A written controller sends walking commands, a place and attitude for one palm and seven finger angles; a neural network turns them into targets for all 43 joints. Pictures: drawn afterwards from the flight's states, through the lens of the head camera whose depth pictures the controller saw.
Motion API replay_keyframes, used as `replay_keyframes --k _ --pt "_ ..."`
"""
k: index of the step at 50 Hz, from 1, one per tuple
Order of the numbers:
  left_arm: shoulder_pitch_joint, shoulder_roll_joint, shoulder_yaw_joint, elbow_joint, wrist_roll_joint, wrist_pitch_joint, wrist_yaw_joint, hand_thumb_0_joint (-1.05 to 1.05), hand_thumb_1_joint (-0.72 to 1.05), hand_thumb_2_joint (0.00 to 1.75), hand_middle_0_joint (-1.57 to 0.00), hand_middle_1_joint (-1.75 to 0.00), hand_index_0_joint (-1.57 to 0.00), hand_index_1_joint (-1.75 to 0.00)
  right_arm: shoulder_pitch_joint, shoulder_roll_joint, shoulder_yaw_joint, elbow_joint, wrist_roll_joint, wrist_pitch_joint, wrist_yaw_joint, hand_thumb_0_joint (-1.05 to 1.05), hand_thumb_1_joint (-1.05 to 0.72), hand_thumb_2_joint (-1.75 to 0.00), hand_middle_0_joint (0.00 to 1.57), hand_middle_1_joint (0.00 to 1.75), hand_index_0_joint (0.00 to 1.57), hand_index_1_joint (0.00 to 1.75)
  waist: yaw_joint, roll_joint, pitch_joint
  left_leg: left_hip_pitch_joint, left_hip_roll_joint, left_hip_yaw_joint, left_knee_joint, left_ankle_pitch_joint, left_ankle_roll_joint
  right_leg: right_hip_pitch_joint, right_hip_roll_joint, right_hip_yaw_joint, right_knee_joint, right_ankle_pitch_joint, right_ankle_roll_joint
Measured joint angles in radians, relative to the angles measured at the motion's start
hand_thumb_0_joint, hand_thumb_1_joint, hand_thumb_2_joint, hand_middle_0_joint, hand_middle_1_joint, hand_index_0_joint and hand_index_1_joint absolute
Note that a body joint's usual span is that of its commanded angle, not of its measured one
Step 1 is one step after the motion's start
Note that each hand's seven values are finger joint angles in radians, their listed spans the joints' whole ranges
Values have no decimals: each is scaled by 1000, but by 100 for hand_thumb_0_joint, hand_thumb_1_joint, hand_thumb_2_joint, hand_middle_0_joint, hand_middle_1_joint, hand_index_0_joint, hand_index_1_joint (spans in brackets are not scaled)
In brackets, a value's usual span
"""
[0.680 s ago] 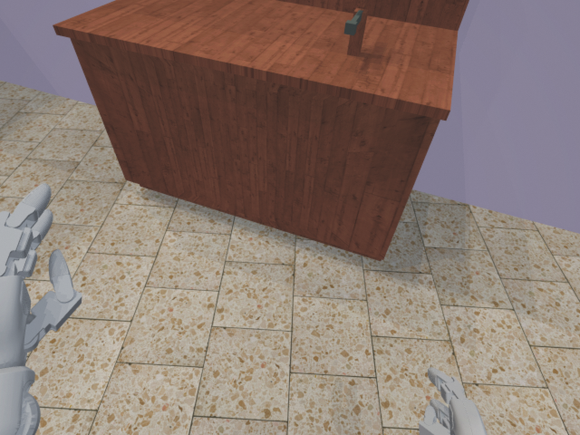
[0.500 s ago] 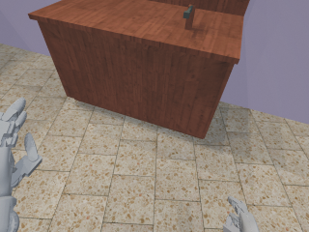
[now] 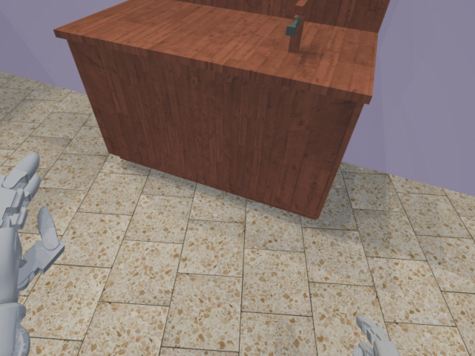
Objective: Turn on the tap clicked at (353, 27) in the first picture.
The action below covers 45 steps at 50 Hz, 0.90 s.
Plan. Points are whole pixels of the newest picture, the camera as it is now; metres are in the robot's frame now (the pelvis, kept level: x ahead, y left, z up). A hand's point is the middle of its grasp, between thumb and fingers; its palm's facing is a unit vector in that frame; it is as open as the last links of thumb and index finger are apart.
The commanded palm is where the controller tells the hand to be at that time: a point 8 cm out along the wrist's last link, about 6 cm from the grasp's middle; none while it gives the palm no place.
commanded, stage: walk to a spot facing it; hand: left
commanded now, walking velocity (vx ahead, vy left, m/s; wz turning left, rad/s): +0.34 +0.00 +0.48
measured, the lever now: (291, 30) +1.07 -0.14 +0.15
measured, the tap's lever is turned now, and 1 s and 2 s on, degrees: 0 0 0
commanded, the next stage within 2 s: turn to face it in 0.90 s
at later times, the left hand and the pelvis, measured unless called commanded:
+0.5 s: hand (71, 202) +0.27 +0.25 +0.17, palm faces +0.48 -0.74 -0.48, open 7.4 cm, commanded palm +0.21 +0.28 +0.18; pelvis +0.09 -0.02 +0.00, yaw +8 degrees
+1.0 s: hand (53, 157) +0.35 +0.31 +0.18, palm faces +0.68 -0.60 -0.42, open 7.4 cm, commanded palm +0.28 +0.33 +0.18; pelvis +0.23 +0.01 -0.02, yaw +21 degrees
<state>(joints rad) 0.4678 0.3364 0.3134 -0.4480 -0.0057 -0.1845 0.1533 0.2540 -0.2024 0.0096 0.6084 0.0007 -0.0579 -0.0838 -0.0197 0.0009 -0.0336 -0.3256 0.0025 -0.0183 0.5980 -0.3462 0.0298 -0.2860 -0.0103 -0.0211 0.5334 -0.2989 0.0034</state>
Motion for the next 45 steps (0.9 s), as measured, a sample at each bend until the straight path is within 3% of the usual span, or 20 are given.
replay_keyframes --k 4,7,9,11,13,17,23,25,26,28,31,33,36,40,45 --pt "-19 16 9 -36 2 -3 11 1 88 90 -21 -30 -21 -30 16 -13 -10 12 1 -3 -1 1 -90 -90 20 30 20 30 -14 -22 20 -28 -5 17 81 -25 8 -9 -41 -35 72 22 5" --pt "-14 23 32 -52 -4 -14 16 1 88 90 -21 -30 -21 -30 25 -13 -10 31 0 4 -1 1 -90 -90 20 30 20 30 -9 -58 24 -4 -23 53 87 46 3 -25 -79 -24 191 -99 16" --pt "3 12 48 -38 2 -16 21 1 88 90 -21 -30 -21 -30 26 -1 -13 40 1 2 -3 1 -90 -90 20 30 20 30 -8 -47 10 3 -21 56 95 9 12 -77 -54 -4 351 -189 11" --pt "4 10 52 -10 12 -15 20 1 88 90 -21 -30 -21 -30 33 22 -12 51 -4 -8 0 1 -90 -90 20 29 20 30 -19 -29 1 21 -17 34 67 6 16 -125 -32 -9 489 -197 10" --pt "-9 11 45 -4 16 -8 15 1 88 90 -21 -30 -21 -30 41 46 -3 61 -6 -21 9 1 -90 -90 20 29 20 30 -18 -18 4 46 -11 8 17 29 12 -156 -23 -24 537 -181 17" --pt "-8 6 30 -39 10 -21 3 1 89 90 -21 -30 -21 -30 40 73 20 67 -5 -41 26 1 -90 -90 20 30 20 30 1 -3 19 94 4 -17 -72 59 1 -187 -30 -56 466 -116 30" --pt "25 28 34 -43 1 -28 -15 1 89 90 -21 -30 -21 -30 8 73 25 51 -11 -43 25 1 -90 -89 20 30 21 30 10 27 37 128 16 -36 -92 31 -32 -105 -26 -107 158 -75 36" --pt "24 48 43 -35 1 -19 -17 1 89 90 -21 -30 -21 -30 -2 62 21 40 -9 -35 21 1 -89 -89 20 30 21 30 9 35 38 109 15 -49 -22 -19 -40 -36 -17 -127 16 -15 15" --pt "9 52 41 -28 6 -15 -19 1 89 90 -21 -30 -21 -30 -14 52 13 42 -8 -27 20 1 -89 -89 20 30 21 30 7 45 45 76 21 -44 66 -48 -26 -33 -15 -142 18 52 -13" --pt "-31 40 22 -7 5 -5 -24 1 88 90 -21 -30 -21 -30 -40 24 -4 62 -5 -7 18 1 -90 -89 20 30 20 30 0 52 63 -25 11 -33 336 -97 -16 -24 -29 -174 74 28 -50" --pt "-25 12 16 6 1 -14 -27 1 88 90 -21 -30 -22 -30 -56 -14 -25 75 -6 16 21 1 -90 -89 20 30 20 30 1 29 67 -163 15 20 622 -57 -33 23 -55 -194 68 -25 -58" --pt "14 5 25 -4 2 -22 -28 1 88 90 -21 -30 -22 -30 -60 -35 -37 61 -4 31 18 1 -90 -89 20 30 20 30 -3 19 69 -234 41 43 688 -16 -48 59 -62 -207 33 -25 -53" --pt "46 15 34 -33 2 -25 -24 1 88 90 -21 -30 -22 -30 -56 -57 -56 34 -6 37 11 1 -90 -90 20 30 20 30 -2 2 86 -296 84 72 620 45 -61 113 -74 -237 -19 -27 -50" --pt "30 31 47 -90 -2 -26 -7 1 88 90 -21 -30 -22 -30 -46 -68 -74 0 -6 31 4 1 -90 -90 19 29 20 30 17 -30 119 -285 120 139 362 71 -58 164 -100 -274 -43 -53 -38" --pt "29 38 72 -164 -9 -22 26 1 88 90 -21 -30 -22 -30 -42 -50 -72 -44 -1 26 2 1 -90 -90 19 29 20 30 36 -69 127 -179 80 232 101 74 -41 180 -151 -290 29 -137 -6"
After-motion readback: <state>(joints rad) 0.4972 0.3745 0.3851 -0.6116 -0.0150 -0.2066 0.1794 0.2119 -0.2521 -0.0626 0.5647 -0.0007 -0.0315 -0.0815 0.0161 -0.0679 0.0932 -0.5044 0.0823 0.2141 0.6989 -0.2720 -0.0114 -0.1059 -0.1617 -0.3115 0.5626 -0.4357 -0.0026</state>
